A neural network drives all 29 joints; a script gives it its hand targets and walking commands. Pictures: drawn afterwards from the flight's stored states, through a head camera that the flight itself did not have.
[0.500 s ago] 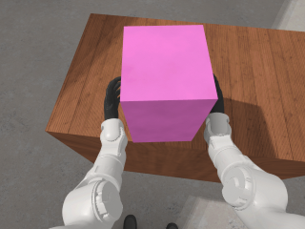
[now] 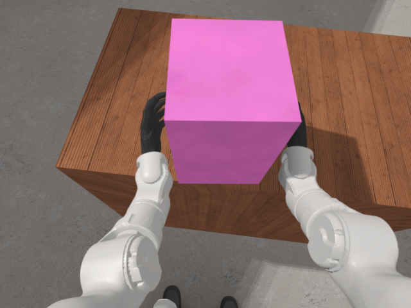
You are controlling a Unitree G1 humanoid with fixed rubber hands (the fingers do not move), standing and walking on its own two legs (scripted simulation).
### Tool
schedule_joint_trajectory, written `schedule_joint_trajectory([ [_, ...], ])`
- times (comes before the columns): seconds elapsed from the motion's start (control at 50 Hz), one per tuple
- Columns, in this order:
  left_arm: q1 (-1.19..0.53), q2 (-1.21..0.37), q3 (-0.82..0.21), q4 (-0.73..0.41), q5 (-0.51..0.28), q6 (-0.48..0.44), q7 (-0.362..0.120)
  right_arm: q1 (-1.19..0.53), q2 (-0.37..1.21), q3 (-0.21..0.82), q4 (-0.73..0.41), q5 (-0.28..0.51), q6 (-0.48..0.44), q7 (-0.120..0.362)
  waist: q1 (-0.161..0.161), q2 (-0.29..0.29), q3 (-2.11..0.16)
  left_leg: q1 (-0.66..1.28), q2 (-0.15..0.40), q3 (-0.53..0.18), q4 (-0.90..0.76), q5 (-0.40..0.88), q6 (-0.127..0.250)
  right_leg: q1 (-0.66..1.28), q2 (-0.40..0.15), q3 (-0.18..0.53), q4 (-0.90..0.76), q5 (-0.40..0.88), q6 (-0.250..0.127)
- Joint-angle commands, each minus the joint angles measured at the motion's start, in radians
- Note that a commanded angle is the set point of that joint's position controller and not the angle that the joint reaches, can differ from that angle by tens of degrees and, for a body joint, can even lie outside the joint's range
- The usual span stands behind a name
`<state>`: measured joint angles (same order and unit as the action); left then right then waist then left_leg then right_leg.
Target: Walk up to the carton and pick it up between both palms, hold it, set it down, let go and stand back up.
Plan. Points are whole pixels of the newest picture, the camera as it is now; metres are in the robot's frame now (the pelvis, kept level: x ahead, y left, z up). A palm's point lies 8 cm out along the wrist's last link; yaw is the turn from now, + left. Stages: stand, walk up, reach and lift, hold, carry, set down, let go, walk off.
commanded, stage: reach and lift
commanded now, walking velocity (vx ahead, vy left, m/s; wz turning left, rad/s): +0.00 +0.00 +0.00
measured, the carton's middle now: (222, 114) +0.48 +0.02 +0.04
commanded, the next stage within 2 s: none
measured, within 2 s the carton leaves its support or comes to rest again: leaves its support in 0.90 s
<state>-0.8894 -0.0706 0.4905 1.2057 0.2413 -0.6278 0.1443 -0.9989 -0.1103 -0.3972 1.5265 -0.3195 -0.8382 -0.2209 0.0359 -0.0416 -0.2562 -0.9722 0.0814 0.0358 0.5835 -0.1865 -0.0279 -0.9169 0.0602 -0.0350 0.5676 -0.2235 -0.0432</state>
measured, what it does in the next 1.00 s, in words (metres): stands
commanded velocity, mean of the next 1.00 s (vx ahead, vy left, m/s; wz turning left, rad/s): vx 0.00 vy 0.00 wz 0.00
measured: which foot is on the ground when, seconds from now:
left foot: down 0.00-1.00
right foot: down 0.00-1.00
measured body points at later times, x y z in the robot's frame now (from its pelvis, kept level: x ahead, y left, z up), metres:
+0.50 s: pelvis -0.02 -0.01 -0.01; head +0.10 +0.02 +0.42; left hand +0.42 +0.15 +0.01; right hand +0.44 -0.12 +0.03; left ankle +0.01 +0.14 -0.71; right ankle -0.01 -0.09 -0.71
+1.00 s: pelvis -0.05 +0.00 -0.02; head -0.01 +0.03 +0.43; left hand +0.37 +0.16 +0.03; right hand +0.39 -0.11 +0.05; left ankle +0.01 +0.14 -0.71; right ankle -0.01 -0.09 -0.71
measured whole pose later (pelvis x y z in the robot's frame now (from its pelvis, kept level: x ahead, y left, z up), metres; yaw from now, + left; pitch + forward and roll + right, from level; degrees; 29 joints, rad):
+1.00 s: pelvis -0.05 +0.00 -0.02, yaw +2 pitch +21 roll -3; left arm -0.84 0.01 0.14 1.35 -0.08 -0.36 0.21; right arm -0.84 -0.04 -0.19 1.33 -0.12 -0.35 -0.22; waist 0.00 0.00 -0.32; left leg -0.93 0.07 -0.03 0.81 -0.25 -0.03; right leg -0.84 0.05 -0.10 0.76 -0.29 -0.05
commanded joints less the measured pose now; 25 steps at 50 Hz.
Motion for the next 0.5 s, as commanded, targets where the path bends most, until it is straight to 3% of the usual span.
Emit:
schedule_joint_trajectory([
  [0.0,-0.295,-0.527,-0.28,0.108,0.118,0.02,-0.138,-0.386,0.588,0.29,0.068,-0.219,-0.038,0.216,0.043,-0.017,-0.819,0.308,-0.059,0.046,0.048,0.441,0.016,0.604,-0.01,-0.021,0.135,0.955,0.07],
  [0.28,-0.366,-0.517,-0.359,0.123,0.023,0.03,-0.143,-0.433,0.582,0.323,0.071,-0.156,0.002,0.205,0.022,-0.005,-0.832,0.318,-0.07,0.019,0.126,0.365,0.018,0.522,0.009,-0.012,0.163,0.824,0.075],
  [0.48,-0.467,-0.534,-0.422,0.115,-0.047,0.06,-0.142,-0.497,0.606,0.332,-0.005,-0.121,0.071,0.192,-0.001,0.03,-0.852,0.313,-0.081,0.005,0.149,0.281,0.016,0.521,0.009,0.007,0.167,0.722,0.075],
])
